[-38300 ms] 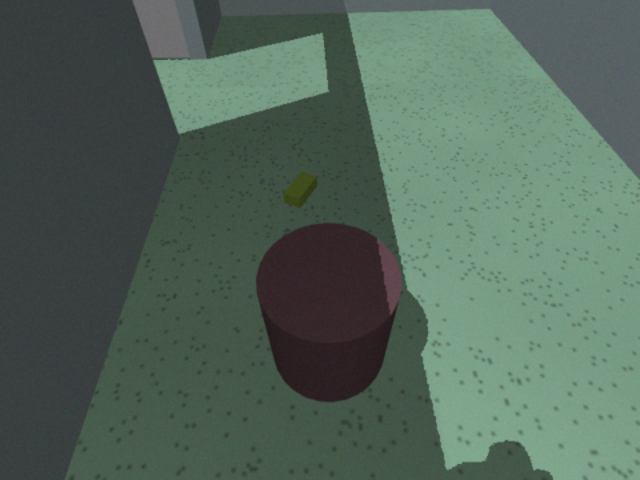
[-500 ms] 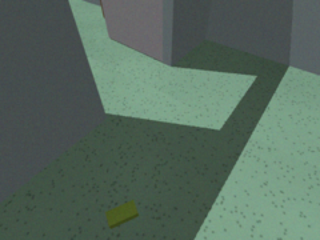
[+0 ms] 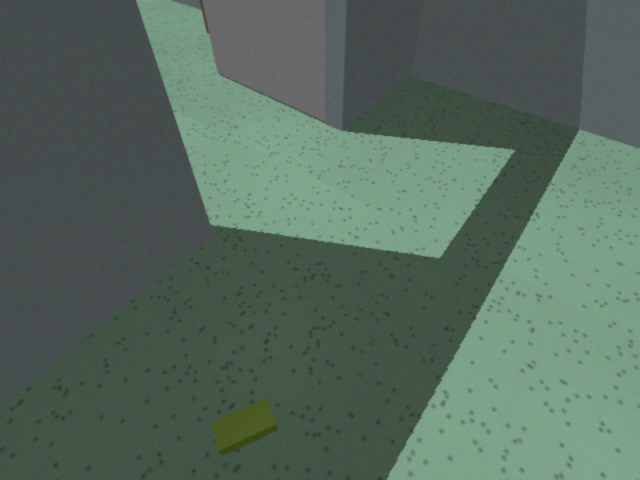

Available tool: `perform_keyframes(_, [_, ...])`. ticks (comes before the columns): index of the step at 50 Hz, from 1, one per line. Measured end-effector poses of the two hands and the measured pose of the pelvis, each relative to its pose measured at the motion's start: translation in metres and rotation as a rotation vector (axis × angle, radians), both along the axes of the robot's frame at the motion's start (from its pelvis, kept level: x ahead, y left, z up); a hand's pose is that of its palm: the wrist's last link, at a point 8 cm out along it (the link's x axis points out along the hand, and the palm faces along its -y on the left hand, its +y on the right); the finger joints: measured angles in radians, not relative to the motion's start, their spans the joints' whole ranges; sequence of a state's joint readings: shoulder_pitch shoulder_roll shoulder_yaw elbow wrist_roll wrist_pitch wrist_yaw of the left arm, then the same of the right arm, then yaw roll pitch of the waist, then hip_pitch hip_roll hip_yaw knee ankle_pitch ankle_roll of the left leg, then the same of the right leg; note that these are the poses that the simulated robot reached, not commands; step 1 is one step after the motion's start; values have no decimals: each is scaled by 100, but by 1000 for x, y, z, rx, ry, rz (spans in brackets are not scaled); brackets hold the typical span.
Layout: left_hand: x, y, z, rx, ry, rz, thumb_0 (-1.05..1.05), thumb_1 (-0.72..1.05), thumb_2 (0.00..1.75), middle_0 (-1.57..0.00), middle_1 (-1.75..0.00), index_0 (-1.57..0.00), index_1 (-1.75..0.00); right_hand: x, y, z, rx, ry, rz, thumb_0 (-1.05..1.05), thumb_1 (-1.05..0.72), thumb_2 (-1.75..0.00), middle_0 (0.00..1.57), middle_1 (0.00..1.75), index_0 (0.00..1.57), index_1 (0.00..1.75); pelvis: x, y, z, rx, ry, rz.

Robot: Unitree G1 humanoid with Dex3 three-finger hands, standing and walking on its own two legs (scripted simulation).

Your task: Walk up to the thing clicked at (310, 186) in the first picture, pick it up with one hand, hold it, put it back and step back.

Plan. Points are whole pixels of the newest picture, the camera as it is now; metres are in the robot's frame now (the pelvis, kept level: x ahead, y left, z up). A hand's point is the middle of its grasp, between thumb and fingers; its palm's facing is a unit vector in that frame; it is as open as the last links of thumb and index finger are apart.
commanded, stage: stand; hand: left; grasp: from above
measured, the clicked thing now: (244, 426) +0.40 +0.25 -0.75
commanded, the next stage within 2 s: rise first in 0.28 s
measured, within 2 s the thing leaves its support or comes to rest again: neither
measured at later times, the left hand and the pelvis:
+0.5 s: hand out of the picture +0.11 +0.25 -0.16, palm faces +0.04 -0.94 -0.33, open 7.7 cm; pelvis -0.01 +0.00 -0.01, yaw +0 degrees
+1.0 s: hand out of the picture +0.13 +0.27 -0.22, palm faces -0.10 -0.88 -0.46, open 14.0 cm; pelvis -0.02 +0.00 -0.08, yaw -1 degrees
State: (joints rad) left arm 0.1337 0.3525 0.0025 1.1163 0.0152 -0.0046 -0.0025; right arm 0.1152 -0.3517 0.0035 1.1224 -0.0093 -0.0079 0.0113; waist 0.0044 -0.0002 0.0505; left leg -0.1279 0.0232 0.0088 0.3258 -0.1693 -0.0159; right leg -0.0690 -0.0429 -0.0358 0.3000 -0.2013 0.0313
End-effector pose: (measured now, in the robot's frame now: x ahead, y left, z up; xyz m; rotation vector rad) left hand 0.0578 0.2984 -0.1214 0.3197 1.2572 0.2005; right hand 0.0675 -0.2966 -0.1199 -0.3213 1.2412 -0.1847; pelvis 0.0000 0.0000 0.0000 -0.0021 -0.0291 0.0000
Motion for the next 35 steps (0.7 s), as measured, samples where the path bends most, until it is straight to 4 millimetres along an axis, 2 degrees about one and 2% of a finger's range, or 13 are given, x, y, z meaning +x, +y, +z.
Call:
perform_keyframes(20, [5, -1, 0, 0, -8, -2, 0, 90, 90, -20, -30, -20, -31, 3, -1, 1, -4, -4, -1, 0, -90, -89, 20, 30, 20, 30, 2, -1, 0, -1, 0, 0])
perform_keyframes(22, [13, -3, 1, -2, -57, 20, 1, 88, 91, -21, -32, -20, -33, 7, 1, 2, -4, -53, -11, 0, -90, -90, 20, 30, 20, 30, -1, 0, -2, -1, 22, 2])
perform_keyframes(26, [47, -6, -5, -15, -121, 28, 1, 75, 93, -21, -45, -19, -45, 12, 14, 0, 13, -131, -8, 0, -94, -91, 20, 30, 20, 30, -11, -2, -8, -4, 70, 5])
perform_keyframes(30, [78, -3, -12, -8, -149, -20, 1, 54, 93, -18, -65, -18, -64, 10, 25, -5, 35, -166, -22, 0, -96, -91, 20, 30, 20, 30, -16, -3, -18, -5, 128, -7])
perform_keyframes(35, [88, -3, -18, 25, -126, -75, 0, 20, 95, -13, -86, -13, -85, 6, 35, -11, 65, -193, -52, 0, -96, -91, 20, 30, 20, 30, -14, -1, -26, -8, 160, -17])
